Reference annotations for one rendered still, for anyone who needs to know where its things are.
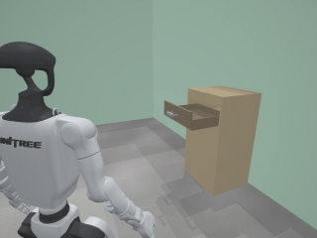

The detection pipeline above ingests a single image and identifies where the robot torso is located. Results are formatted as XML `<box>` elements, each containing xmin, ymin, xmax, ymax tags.
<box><xmin>0</xmin><ymin>104</ymin><xmax>81</xmax><ymax>238</ymax></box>

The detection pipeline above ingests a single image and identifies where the humanoid robot head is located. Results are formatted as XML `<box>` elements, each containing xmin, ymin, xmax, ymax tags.
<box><xmin>0</xmin><ymin>42</ymin><xmax>61</xmax><ymax>123</ymax></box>

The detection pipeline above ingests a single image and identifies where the left robot hand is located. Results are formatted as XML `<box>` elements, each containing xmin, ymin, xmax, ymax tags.
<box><xmin>8</xmin><ymin>197</ymin><xmax>31</xmax><ymax>214</ymax></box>

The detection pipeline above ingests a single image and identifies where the robot left forearm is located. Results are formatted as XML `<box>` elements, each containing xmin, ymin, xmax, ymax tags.
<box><xmin>0</xmin><ymin>177</ymin><xmax>19</xmax><ymax>200</ymax></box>

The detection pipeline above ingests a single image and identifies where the robot right upper arm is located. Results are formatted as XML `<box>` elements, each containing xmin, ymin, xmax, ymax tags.
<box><xmin>56</xmin><ymin>116</ymin><xmax>111</xmax><ymax>203</ymax></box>

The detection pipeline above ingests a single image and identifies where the cabinet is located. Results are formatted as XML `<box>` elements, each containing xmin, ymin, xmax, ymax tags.
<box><xmin>184</xmin><ymin>85</ymin><xmax>262</xmax><ymax>196</ymax></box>

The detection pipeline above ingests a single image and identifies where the right robot hand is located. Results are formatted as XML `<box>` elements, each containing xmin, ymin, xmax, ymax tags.
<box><xmin>132</xmin><ymin>211</ymin><xmax>156</xmax><ymax>238</ymax></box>

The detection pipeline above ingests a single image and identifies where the drawer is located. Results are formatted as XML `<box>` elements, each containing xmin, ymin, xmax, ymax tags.
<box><xmin>163</xmin><ymin>100</ymin><xmax>220</xmax><ymax>131</ymax></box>

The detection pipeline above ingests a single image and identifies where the robot right forearm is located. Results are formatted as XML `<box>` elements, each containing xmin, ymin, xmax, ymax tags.
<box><xmin>103</xmin><ymin>178</ymin><xmax>146</xmax><ymax>228</ymax></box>

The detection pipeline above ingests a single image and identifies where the handle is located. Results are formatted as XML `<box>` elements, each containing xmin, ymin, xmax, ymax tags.
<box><xmin>166</xmin><ymin>111</ymin><xmax>178</xmax><ymax>117</ymax></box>

